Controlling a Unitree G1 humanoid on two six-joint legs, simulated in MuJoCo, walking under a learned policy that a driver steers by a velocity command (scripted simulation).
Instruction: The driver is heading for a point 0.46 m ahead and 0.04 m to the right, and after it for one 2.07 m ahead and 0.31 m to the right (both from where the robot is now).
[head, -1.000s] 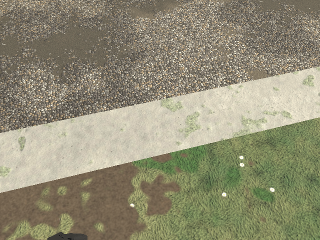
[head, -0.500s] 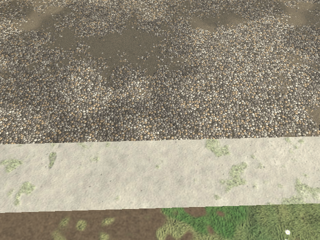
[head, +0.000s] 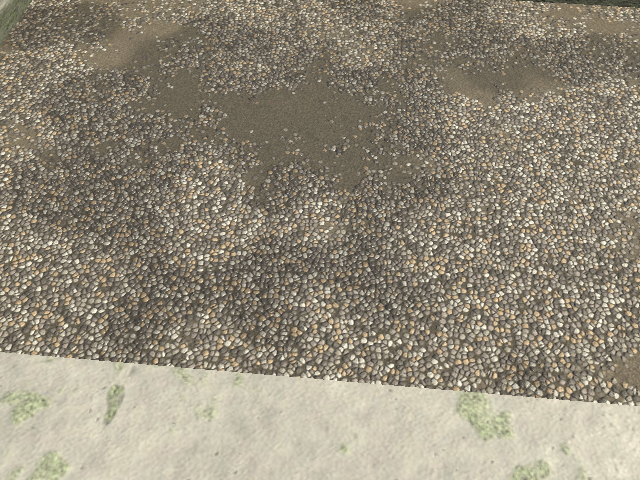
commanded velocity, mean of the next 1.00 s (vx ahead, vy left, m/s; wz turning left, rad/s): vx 0.50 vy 0.00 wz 0.06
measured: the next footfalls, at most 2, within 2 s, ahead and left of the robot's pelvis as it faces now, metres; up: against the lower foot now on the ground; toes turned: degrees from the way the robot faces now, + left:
right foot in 0.08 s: +0.21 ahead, -0.11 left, +0.00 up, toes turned +0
left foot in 0.62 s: +0.40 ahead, +0.09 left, +0.00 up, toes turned +4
